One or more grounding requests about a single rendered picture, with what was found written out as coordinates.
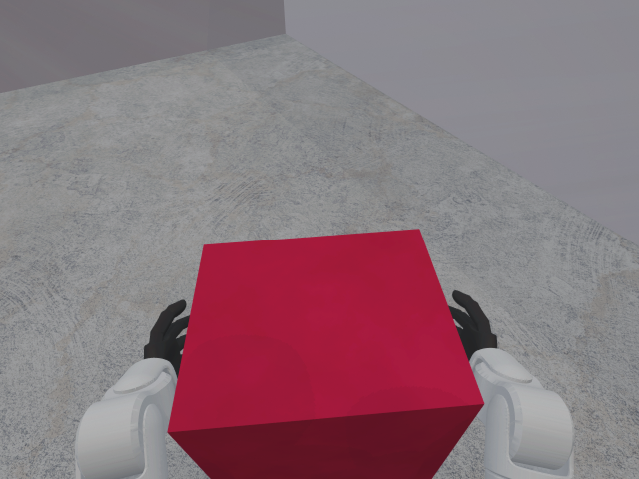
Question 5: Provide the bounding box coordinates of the robot left hand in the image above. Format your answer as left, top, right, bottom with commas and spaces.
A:
144, 299, 190, 379

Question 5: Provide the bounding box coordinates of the robot left forearm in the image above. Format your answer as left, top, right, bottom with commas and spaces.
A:
75, 358, 178, 479

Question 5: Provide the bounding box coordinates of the robot right forearm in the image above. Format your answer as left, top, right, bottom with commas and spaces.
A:
469, 348, 574, 479

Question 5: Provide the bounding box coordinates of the robot right hand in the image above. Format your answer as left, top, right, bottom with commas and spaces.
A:
449, 290, 497, 361

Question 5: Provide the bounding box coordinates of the carton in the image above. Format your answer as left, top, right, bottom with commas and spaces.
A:
167, 229, 484, 479

